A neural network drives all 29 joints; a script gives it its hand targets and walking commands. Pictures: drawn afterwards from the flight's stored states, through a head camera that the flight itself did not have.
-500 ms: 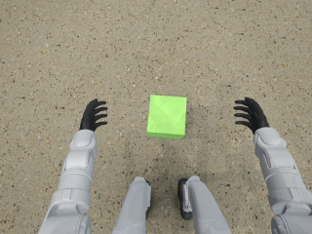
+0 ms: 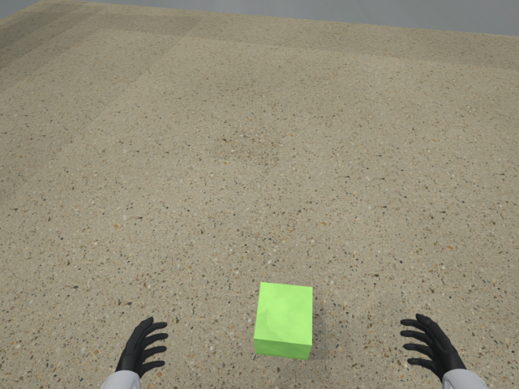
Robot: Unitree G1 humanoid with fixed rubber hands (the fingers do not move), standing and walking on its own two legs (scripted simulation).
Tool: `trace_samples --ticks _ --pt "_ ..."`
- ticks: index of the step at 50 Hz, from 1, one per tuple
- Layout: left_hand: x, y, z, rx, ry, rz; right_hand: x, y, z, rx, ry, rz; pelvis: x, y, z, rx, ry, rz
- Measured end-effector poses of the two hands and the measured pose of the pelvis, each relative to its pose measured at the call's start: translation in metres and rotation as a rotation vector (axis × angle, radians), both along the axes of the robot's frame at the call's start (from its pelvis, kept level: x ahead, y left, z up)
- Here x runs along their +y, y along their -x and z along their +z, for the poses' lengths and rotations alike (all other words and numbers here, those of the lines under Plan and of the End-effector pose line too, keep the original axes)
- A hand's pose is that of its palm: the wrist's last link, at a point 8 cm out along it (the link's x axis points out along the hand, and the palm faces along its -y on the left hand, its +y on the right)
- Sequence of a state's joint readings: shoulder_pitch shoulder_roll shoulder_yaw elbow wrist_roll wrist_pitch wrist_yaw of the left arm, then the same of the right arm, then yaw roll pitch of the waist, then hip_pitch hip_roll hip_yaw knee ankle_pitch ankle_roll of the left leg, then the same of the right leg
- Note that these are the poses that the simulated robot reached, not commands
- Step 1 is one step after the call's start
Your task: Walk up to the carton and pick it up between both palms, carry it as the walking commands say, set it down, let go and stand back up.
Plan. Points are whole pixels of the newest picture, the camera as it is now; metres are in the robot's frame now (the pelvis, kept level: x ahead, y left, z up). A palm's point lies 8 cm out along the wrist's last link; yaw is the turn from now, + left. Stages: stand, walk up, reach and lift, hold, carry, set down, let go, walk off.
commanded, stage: let go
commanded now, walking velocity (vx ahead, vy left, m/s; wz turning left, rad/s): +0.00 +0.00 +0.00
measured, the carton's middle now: (283, 320) +0.45 -0.04 -0.67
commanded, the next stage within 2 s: stand in 0.38 s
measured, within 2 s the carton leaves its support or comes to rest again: neither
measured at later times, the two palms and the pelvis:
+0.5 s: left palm (123, 383) +0.15 +0.24 -0.06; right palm (463, 380) +0.14 -0.27 -0.06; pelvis -0.01 -0.01 +0.00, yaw +0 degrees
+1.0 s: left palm (103, 382) +0.15 +0.27 -0.06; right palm (460, 384) +0.14 -0.27 -0.08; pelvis +0.00 -0.01 +0.00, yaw +0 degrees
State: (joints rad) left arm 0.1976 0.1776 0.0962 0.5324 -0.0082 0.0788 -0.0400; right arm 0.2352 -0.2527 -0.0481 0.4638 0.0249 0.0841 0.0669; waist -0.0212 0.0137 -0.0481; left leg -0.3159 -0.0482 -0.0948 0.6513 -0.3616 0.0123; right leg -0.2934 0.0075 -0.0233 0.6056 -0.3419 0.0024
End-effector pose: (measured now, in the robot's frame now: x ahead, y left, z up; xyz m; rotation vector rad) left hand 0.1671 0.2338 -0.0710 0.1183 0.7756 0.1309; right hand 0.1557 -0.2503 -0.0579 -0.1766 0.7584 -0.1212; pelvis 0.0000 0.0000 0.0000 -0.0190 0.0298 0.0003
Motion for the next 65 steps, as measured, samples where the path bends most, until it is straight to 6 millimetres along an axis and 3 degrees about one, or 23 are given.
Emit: trace_samples --ticks 21,35,49,65 --pt "-0.011 0.017 0.012 0.013 0.0 -0.013 -0.012 0.012 0.0 0.043 -0.022 -0.017 -0.013 0.009 0.003 -0.137 -0.015 0.0" --pt "0.033 0.011 0.014 0.013 -0.183 -0.019 -0.019 0.033 -0.025 0.146 0.049 -0.043 -0.01 -0.004 0.003 -0.083 -0.011 0.0" --pt "0.034 0.015 0.008 0.032 -0.185 -0.008 -0.02 0.018 -0.021 0.108 0.062 -0.04 -0.01 -0.004 0.003 -0.082 -0.011 -0.001" --pt "0.035 0.023 0.005 0.036 -0.181 -0.006 -0.021 0.024 -0.023 0.122 0.064 -0.046 -0.01 -0.003 0.003 -0.084 -0.011 -0.001"
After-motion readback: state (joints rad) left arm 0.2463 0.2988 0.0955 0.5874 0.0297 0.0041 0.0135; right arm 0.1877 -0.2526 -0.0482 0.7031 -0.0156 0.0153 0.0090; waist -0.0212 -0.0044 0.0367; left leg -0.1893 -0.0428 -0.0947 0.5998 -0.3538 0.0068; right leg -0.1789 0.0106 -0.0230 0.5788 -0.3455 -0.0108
